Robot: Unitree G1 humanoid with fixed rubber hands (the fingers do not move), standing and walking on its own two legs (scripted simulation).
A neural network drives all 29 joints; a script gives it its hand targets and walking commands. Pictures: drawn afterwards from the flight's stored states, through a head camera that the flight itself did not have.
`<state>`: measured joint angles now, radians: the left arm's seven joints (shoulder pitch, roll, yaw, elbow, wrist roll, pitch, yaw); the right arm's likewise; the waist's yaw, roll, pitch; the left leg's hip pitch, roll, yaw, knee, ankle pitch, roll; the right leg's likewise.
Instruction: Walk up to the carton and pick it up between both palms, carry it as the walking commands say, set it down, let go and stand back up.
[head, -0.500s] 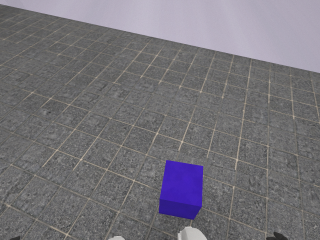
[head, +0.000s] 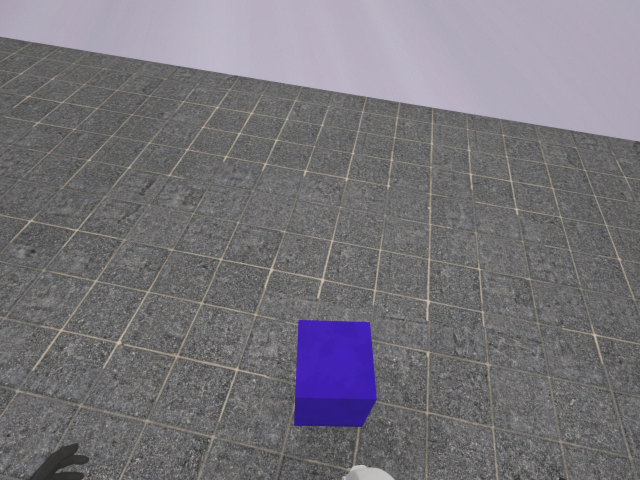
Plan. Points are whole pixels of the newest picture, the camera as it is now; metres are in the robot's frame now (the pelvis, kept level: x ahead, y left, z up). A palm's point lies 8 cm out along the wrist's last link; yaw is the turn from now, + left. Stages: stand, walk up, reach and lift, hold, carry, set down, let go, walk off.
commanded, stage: walk up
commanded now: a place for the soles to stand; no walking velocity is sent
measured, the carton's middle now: (331, 375) +0.50 -0.06 -0.62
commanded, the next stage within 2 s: none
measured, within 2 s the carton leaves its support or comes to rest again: neither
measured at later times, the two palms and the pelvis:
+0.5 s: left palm out of the picture +0.14 +0.27 -0.07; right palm out of the picture +0.09 -0.35 -0.09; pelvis +0.01 -0.03 +0.02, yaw -1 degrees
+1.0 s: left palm out of the picture +0.14 +0.28 -0.07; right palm out of the picture +0.10 -0.38 -0.08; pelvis +0.05 -0.04 +0.02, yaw +0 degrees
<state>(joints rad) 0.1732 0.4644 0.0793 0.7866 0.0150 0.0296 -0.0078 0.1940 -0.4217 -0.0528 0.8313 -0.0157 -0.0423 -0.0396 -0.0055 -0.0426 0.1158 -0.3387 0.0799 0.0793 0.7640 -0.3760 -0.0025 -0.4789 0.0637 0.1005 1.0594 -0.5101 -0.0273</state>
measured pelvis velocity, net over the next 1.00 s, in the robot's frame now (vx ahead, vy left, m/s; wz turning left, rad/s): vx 0.05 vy -0.04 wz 0.01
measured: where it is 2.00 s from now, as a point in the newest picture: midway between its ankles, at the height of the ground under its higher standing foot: outside the picture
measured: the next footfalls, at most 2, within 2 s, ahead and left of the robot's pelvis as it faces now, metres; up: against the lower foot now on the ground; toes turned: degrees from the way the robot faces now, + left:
right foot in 0.12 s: +0.12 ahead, -0.16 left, +0.00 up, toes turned +1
left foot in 1.22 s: +0.17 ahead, +0.10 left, +0.00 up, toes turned -6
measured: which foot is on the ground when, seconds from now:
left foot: down 0.00-0.96, up 0.98-1.00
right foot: up 0.00-0.10, down 0.12-1.00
